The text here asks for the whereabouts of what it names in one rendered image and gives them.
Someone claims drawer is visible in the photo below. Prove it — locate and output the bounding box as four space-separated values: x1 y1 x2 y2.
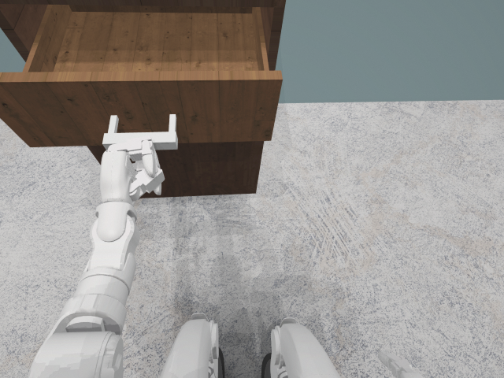
0 5 283 147

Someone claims right robot shin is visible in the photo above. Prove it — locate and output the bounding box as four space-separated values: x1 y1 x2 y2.
270 317 296 378

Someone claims robot right hand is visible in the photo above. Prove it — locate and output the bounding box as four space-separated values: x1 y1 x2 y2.
378 350 423 378

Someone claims robot left forearm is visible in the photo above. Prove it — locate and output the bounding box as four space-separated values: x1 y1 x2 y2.
28 201 140 378

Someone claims handle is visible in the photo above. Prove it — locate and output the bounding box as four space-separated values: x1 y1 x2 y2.
102 114 178 150

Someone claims left robot shin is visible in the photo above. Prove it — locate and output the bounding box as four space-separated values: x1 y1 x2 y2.
180 313 218 378

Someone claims robot left hand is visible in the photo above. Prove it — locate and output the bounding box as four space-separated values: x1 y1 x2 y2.
100 136 165 207

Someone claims robot shin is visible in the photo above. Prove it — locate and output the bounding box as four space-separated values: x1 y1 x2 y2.
180 313 218 378
270 317 296 378

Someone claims robot left upper arm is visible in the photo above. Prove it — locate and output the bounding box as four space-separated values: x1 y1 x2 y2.
32 332 124 378

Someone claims cabinet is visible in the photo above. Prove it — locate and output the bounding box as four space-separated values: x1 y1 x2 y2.
0 0 286 198

